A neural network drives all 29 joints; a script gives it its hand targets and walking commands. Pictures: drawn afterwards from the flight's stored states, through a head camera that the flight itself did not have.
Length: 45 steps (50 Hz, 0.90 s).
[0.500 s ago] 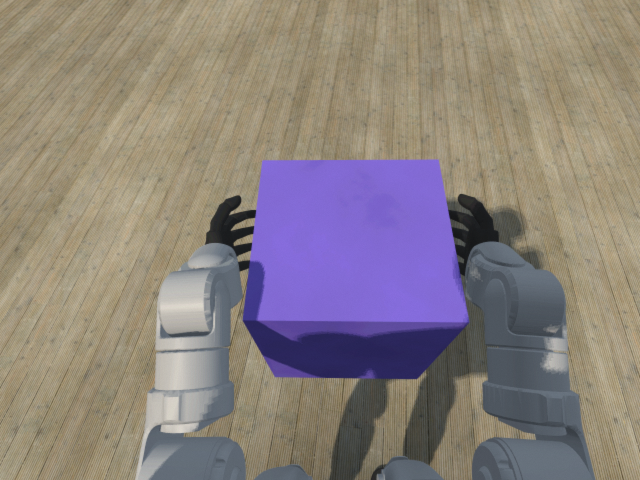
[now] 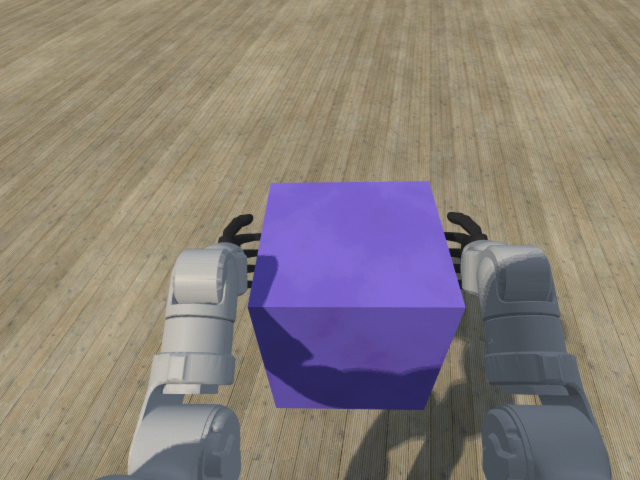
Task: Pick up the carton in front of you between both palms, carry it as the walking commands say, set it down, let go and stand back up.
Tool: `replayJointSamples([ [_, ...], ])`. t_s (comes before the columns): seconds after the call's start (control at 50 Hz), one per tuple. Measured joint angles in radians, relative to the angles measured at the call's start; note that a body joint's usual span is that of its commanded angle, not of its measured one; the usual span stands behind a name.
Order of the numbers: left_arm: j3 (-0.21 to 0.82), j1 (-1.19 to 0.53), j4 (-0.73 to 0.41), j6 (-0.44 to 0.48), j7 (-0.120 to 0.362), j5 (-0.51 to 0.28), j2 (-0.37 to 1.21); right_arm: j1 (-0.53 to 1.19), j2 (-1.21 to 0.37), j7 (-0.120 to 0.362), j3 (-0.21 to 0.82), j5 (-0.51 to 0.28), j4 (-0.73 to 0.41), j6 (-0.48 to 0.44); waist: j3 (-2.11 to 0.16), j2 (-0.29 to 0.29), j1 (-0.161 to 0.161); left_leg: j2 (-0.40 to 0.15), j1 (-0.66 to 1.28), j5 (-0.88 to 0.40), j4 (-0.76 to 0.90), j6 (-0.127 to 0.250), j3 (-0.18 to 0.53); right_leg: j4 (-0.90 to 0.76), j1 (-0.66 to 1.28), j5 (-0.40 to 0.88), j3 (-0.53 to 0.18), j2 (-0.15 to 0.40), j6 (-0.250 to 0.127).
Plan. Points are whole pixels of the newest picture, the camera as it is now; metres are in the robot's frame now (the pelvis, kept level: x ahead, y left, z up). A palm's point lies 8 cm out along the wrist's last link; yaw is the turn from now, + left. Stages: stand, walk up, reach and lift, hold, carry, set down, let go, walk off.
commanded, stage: carry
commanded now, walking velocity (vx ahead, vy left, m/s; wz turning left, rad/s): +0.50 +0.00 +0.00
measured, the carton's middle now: (349, 299) +0.34 -0.01 +0.03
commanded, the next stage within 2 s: none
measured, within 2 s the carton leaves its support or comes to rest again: neither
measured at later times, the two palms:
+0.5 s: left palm (248, 169) +0.56 +0.15 +0.10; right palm (431, 168) +0.55 -0.15 +0.10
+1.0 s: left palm (287, 84) +0.85 +0.10 +0.11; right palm (429, 84) +0.83 -0.20 +0.10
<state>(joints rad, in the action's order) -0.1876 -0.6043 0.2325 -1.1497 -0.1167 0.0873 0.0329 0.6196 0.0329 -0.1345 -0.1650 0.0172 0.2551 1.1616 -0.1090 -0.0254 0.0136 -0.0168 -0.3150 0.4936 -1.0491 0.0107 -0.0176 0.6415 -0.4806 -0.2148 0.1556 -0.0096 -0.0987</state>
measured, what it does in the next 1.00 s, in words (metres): walks ahead: left foot, then right foot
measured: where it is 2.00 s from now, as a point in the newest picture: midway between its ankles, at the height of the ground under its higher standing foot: (347, 244)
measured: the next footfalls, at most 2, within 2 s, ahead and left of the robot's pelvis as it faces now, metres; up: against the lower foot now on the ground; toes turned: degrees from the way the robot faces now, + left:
left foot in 0.48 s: +0.43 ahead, +0.09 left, +0.00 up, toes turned +7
right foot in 0.98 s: +0.74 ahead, -0.15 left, +0.00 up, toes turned -13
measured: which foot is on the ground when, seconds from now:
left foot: up 0.00-0.46, down 0.48-1.00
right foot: down 0.00-0.52, up 0.54-0.96, down 0.98-1.00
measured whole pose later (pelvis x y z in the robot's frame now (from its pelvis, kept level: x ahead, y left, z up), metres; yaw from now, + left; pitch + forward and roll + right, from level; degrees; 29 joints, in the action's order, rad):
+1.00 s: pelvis +0.58 -0.04 +0.00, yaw -2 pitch +3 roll -1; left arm -0.10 -0.15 -0.33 -1.22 -0.08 0.11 0.13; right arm 0.16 -0.13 -0.09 -0.11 0.11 -0.32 1.22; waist -0.16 -0.03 0.01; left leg -0.08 0.05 0.50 -0.45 -0.03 -0.16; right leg 0.48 -0.48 -0.04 0.21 0.05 -0.04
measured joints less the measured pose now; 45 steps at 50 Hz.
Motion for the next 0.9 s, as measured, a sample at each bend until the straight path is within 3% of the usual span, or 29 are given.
replayJointSamples([
  [0.04, 0.003, 0.032, -0.032, -0.009, -0.003, -0.007, 0.0, -0.002, -0.01, 0.0, -0.001, 0.007, -0.003, 0.007, 0.028, 0.011, -0.009, -0.002, -0.109, -0.057, -0.106, 0.006, -0.011, -0.054, 0.048, -0.011, -0.005, -0.001, -0.002],
  [0.1, -0.003, 0.056, -0.101, -0.021, -0.008, -0.024, -0.005, 0.0, -0.024, -0.001, 0.007, 0.016, -0.046, 0.015, 0.07, 0.022, -0.019, -0.029, -0.234, -0.143, -0.081, -0.001, -0.027, -0.157, 0.12, 0.012, -0.011, -0.005, -0.004],
  [0.28, -0.051, 0.119, -0.298, -0.017, -0.002, -0.016, 0.049, -0.102, -0.103, -0.002, -0.019, 0.055, -0.281, 0.009, 0.069, 0.025, -0.025, -0.058, -0.362, -0.292, 0.217, -0.041, -0.053, -0.375, 0.327, 0.0, -0.046, -0.005, 0.01],
  [0.42, -0.027, 0.298, -0.448, -0.018, 0.044, 0.025, 0.133, -0.303, -0.175, 0.021, -0.021, 0.088, -0.461, 0.018, 0.002, 0.028, -0.014, -0.014, -0.26, -0.418, 0.493, -0.022, -0.125, -0.422, 0.508, -0.124, -0.065, 0.005, 0.048],
  [0.48, 0.024, 0.376, -0.498, -0.03, 0.051, 0.027, 0.113, -0.377, -0.184, 0.025, 0.013, 0.096, -0.504, 0.021, -0.007, 0.034, -0.021, 0.015, -0.144, -0.455, 0.632, 0.016, -0.185, -0.281, 0.536, -0.236, -0.061, 0.016, 0.069],
  [0.5, 0.026, 0.393, -0.502, -0.032, 0.051, 0.025, 0.108, -0.393, -0.179, 0.027, 0.034, 0.098, -0.498, 0.016, -0.008, 0.054, -0.018, 0.025, -0.133, -0.432, 0.607, 0.063, -0.2, -0.149, 0.496, -0.247, -0.055, 0.039, 0.076],
  [0.52, 0.026, 0.409, -0.504, -0.036, 0.052, 0.025, 0.105, -0.403, -0.176, 0.029, 0.049, 0.101, -0.486, 0.014, -0.006, 0.065, -0.013, 0.028, -0.13, -0.394, 0.57, 0.084, -0.208, 0.029, 0.427, -0.226, -0.071, 0.048, 0.082],
  [0.56, 0.035, 0.439, -0.502, -0.043, 0.052, 0.027, 0.101, -0.42, -0.172, 0.031, 0.063, 0.103, -0.471, 0.021, 0.001, 0.057, -0.008, 0.021, -0.098, -0.341, 0.554, 0.091, -0.211, 0.354, 0.27, -0.219, -0.109, 0.032, 0.078],
  [0.62, 0.059, 0.467, -0.497, -0.05, 0.051, 0.03, 0.099, -0.462, -0.167, 0.032, 0.071, 0.101, -0.481, 0.03, 0.005, 0.04, -0.001, 0.019, -0.016, -0.33, 0.624, 0.072, -0.202, 0.493, 0.089, -0.153, -0.101, 0.05, 0.074],
  [0.78, 0.099, 0.501, -0.516, -0.037, 0.049, 0.036, 0.095, -0.513, -0.162, 0.037, 0.074, 0.093, -0.52, 0.018, -0.034, 0.025, 0.004, 0.01, 0.196, -0.283, 0.789, 0.048, -0.169, 0.129, -0.119, 0.046, -0.068, 0.126, 0.123],
  [0.9, 0.096, 0.496, -0.585, -0.059, 0.041, 0.027, 0.095, -0.493, -0.163, 0.039, 0.078, 0.089, -0.57, 0.036, -0.05, 0.029, -0.004, -0.004, 0.344, -0.178, 0.818, 0.002, -0.159, -0.071, -0.107, 0.159, -0.014, 0.115, 0.113],
])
